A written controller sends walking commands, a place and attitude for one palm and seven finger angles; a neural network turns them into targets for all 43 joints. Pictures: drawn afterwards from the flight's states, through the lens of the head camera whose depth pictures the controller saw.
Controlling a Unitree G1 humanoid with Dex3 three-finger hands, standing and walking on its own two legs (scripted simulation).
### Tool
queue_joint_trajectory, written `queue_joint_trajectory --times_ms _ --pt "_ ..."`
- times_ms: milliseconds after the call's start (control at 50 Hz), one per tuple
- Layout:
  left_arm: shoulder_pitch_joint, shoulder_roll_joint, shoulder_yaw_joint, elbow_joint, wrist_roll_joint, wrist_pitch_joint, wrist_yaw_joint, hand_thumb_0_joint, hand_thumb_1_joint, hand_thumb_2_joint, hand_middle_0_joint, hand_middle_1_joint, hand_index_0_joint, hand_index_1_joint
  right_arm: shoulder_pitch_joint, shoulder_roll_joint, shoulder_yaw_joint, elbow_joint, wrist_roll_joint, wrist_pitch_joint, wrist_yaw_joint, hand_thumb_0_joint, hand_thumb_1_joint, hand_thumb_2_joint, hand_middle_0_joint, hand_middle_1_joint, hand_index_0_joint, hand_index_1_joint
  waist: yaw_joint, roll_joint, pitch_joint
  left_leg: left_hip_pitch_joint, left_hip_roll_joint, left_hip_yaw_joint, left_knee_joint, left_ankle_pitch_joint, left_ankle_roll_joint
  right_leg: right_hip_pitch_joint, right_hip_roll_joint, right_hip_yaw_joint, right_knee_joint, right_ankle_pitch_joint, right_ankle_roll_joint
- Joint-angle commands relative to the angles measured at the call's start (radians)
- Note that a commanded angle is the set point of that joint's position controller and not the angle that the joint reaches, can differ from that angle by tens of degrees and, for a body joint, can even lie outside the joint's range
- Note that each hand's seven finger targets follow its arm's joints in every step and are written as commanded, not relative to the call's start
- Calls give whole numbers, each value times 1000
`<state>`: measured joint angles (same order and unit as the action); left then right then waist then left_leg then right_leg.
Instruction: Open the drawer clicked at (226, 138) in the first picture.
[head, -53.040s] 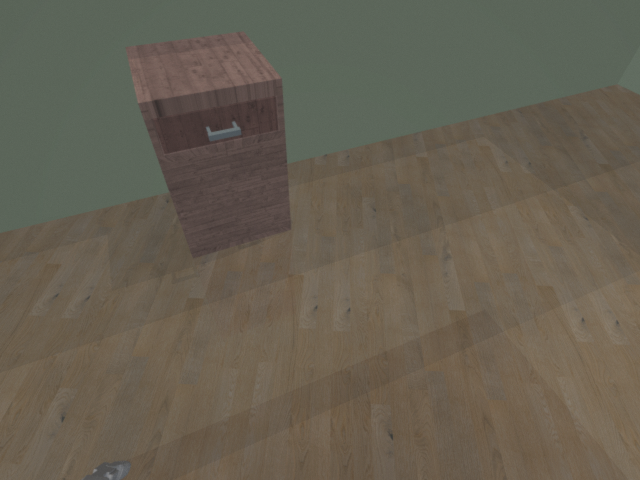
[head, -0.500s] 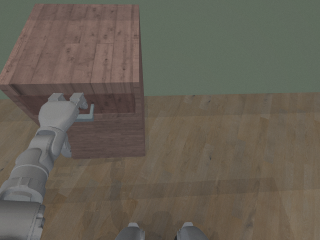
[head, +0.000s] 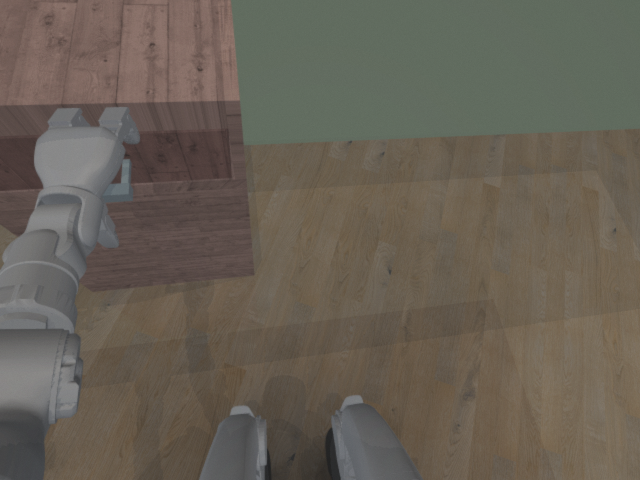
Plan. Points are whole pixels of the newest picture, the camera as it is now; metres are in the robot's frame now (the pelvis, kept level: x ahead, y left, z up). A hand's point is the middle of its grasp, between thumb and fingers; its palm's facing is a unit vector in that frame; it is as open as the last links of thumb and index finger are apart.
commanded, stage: move the hooked fingers above the handle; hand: left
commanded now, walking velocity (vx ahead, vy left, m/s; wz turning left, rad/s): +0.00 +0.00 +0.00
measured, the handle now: (94, 181) +0.54 +0.29 -0.08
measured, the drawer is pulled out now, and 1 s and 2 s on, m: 0.00 0.00 0.00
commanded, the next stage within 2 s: none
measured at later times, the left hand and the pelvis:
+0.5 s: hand (100, 175) +0.50 +0.25 -0.01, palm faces -0.02 -0.04 -1.00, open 13.7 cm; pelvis -0.02 -0.02 -0.02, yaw +0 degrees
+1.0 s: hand (95, 183) +0.50 +0.26 -0.03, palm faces -0.02 -0.06 -1.00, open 13.7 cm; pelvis -0.01 -0.01 -0.02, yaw +0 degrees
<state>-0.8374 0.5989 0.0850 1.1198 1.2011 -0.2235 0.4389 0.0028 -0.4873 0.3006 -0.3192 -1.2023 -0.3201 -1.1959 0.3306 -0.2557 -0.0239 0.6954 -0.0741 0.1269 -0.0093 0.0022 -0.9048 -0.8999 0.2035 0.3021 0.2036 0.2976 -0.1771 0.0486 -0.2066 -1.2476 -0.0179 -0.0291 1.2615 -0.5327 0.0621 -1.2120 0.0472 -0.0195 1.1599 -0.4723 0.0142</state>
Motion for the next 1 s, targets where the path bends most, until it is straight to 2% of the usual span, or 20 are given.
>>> queue_joint_trajectory --times_ms 0,60,120,220,240,280,360,420,480,540,580,660,700,720,740,800,840,880,900,980 --pt "-385 341 104 -69 9 110 107 0 -500 300 -300 -1200 -300 -1200 126 -203 -51 -74 -9 3 10 0 -900 -900 200 300 200 300 34 200 -432 406 42 -65 -118 452 -53 22 6 -50 -42 168 -74" --pt "-382 403 124 -82 0 180 92 0 -500 300 -300 -1200 -300 -1200 148 -220 -52 -93 5 21 16 0 -900 -900 200 300 200 300 37 144 -547 455 43 -63 -124 508 -50 119 12 -50 -49 238 -63" --pt "-399 405 88 -79 -28 233 45 0 -500 300 -300 -1200 -300 -1200 141 -216 -40 -104 27 23 12 0 -900 -900 200 300 200 300 30 99 -543 398 28 -39 -150 384 -24 199 11 -45 -85 205 -52" --pt "-546 386 16 -243 -71 118 -94 0 -500 300 -300 -1200 -300 -1200 139 -206 -38 -99 40 -31 -40 0 -900 -900 200 300 200 300 -33 100 -575 398 29 -42 -147 212 5 196 8 -15 -127 98 -45" --pt "-599 323 -38 -290 -80 77 -115 0 -500 300 -300 -1200 -300 -1200 134 -196 -43 -88 38 -47 -47 0 -900 -900 200 300 200 300 -61 130 -567 423 32 -47 -140 202 6 150 5 -11 -129 89 -47" --pt "-558 294 -51 -283 -83 14 -133 0 -500 300 -300 -1200 -300 -1200 137 -191 -43 -65 34 -67 -58 0 -900 -900 200 300 200 300 -58 150 -511 417 30 -51 -125 180 3 87 7 -13 -118 62 -55" --pt "-461 317 -5 -162 -74 -20 -108 0 -500 300 -300 -1200 -300 -1200 141 -186 -33 -60 30 -72 -57 0 -900 -900 200 300 200 300 -34 155 -396 321 24 -43 -103 189 -1 22 9 -25 -91 51 -64" --pt "-400 388 57 -45 -65 29 -62 0 -500 300 -300 -1200 -300 -1200 137 -193 -15 -81 30 -57 -44 0 -900 -900 200 300 200 300 -15 99 -324 201 19 -23 -88 213 2 51 11 -25 -79 80 -65" --pt "-386 423 71 -34 -35 77 -35 0 -500 300 -300 -1200 -300 -1200 136 -196 -11 -114 28 -39 -29 0 -900 -900 200 300 200 300 17 140 -397 200 12 -8 -78 270 -1 105 12 -23 -59 133 -66" --pt "-407 464 87 -25 -25 127 -13 0 -500 300 -300 -1200 -300 -1200 147 -206 -12 -122 32 -22 -25 0 -900 -900 200 300 200 300 1 48 -443 168 10 0 -72 270 9 176 10 -15 -63 172 -51" --pt "-422 481 80 -27 -34 151 -22 0 -500 300 -300 -1200 -300 -1200 143 -209 -8 -129 40 -19 -26 0 -900 -900 200 300 200 300 1 47 -461 140 5 11 -74 213 11 209 7 -5 -73 139 -44" --pt "-553 494 73 -247 -68 67 -98 0 -500 300 -300 -1200 -300 -1200 153 -205 -24 -125 41 -46 -44 0 -900 -900 200 300 200 300 -13 158 -667 287 18 -8 -63 255 12 227 7 7 -65 164 -45" --pt "-572 423 36 -331 -86 9 -128 0 -500 300 -300 -1200 -300 -1200 155 -198 -38 -99 36 -61 -49 0 -900 -900 200 300 200 300 -32 196 -707 403 26 -34 -53 313 7 161 9 -2 -62 172 -48" --pt "-565 448 65 -377 -89 -21 -132 0 -500 300 -300 -1200 -300 -1200 158 -198 -42 -86 31 -63 -52 0 -900 -900 200 300 200 300 -17 227 -726 449 31 -44 -49 350 -1 136 10 -8 -52 179 -52" --pt "-557 401 40 -380 -93 -37 -135 0 -500 300 -300 -1200 -300 -1200 159 -192 -48 -76 28 -66 -50 0 -900 -900 200 300 200 300 -30 227 -710 481 33 -52 -46 382 -2 100 12 -13 -52 185 -54" --pt "-455 389 75 -291 -95 -42 -101 0 -500 300 -300 -1200 -300 -1200 165 -189 -45 -54 25 -54 -44 0 -900 -900 200 300 200 300 -8 208 -579 447 37 -58 -56 397 -12 49 15 -31 -54 171 -61" --pt "-416 442 125 -204 -83 -13 -64 0 -500 300 -300 -1200 -300 -1200 162 -198 -33 -53 21 -39 -36 0 -900 -900 200 300 200 300 12 187 -491 381 35 -55 -72 388 -15 43 14 -41 -48 162 -64" --pt "-395 435 113 -132 -65 39 -32 0 -500 300 -300 -1200 -300 -1200 158 -199 -24 -66 23 -24 -25 0 -900 -900 200 300 200 300 14 163 -421 336 32 -49 -83 386 -18 44 13 -49 -48 167 -65" --pt "-416 403 84 -147 -54 52 -21 0 -500 300 -300 -1200 -300 -1200 153 -195 -25 -77 25 -21 -20 0 -900 -900 200 300 200 300 7 168 -418 340 33 -49 -90 375 -20 41 15 -50 -54 159 -65" --pt "-450 457 109 -141 -35 94 13 0 -500 300 -300 -1200 -300 -1200 154 -207 -24 -92 23 -4 -12 0 -900 -900 200 300 200 300 11 165 -478 364 31 -47 -95 410 -19 84 13 -47 -53 194 -62"
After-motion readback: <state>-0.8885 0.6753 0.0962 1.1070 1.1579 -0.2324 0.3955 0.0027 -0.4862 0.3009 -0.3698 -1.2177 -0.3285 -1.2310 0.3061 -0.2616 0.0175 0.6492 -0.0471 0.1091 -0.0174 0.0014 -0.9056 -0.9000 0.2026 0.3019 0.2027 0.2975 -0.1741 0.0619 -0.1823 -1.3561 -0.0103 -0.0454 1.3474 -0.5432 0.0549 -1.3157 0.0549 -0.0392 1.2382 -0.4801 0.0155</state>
